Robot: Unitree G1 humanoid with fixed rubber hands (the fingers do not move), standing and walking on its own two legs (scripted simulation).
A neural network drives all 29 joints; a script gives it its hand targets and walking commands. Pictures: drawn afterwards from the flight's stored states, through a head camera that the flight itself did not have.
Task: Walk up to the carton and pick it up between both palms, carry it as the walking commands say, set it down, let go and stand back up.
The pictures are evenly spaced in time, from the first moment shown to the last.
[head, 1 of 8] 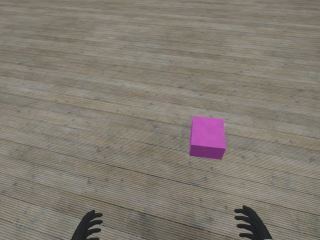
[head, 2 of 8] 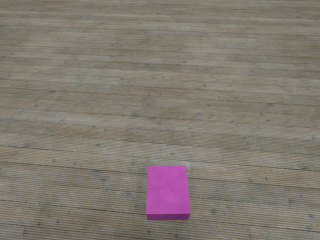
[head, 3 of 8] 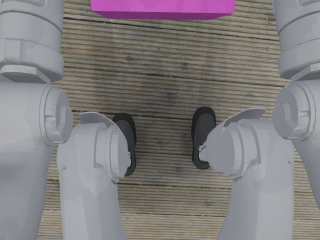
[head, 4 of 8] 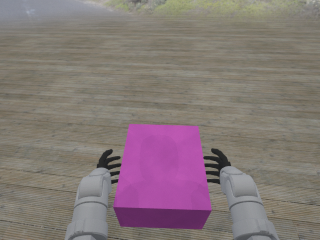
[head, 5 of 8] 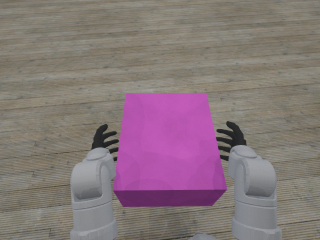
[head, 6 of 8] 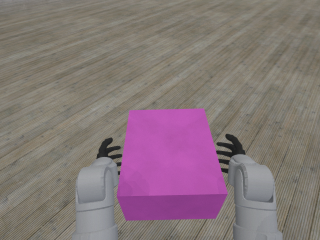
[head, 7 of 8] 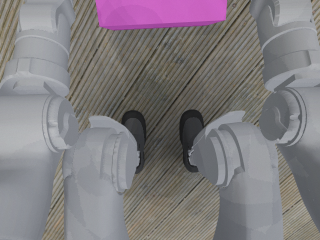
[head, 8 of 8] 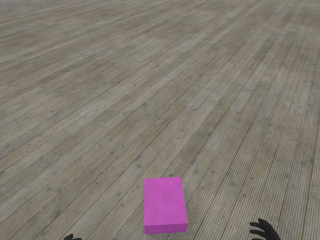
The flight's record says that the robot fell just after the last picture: no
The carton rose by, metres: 0.72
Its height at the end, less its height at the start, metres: +0.00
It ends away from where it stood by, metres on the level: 2.10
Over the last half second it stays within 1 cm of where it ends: yes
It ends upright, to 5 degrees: yes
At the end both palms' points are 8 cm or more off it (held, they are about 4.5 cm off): yes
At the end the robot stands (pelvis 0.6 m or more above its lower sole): yes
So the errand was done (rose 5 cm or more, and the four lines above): yes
